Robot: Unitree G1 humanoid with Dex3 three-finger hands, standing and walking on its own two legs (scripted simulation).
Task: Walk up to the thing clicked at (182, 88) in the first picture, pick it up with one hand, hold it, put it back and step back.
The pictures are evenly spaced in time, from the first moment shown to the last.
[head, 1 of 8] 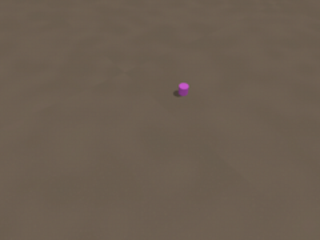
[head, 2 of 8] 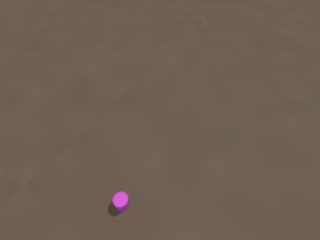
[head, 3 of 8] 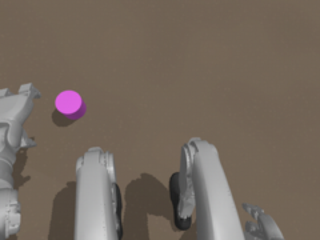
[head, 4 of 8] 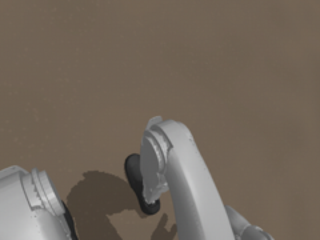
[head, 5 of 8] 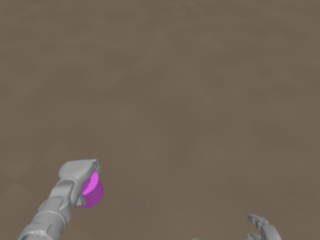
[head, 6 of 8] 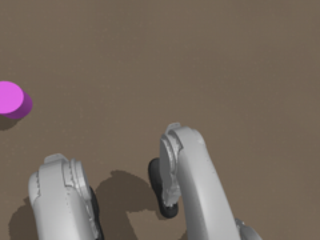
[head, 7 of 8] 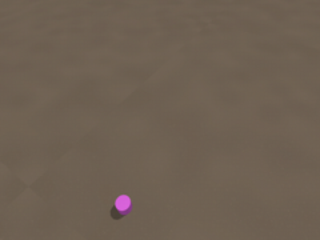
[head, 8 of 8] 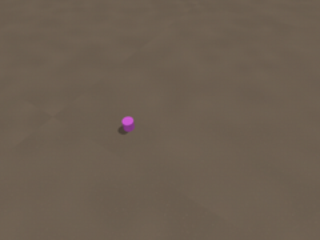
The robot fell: no
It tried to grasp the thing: yes
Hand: left
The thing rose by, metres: 0.62
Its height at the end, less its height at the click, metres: +0.00
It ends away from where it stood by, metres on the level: 0.01
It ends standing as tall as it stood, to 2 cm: yes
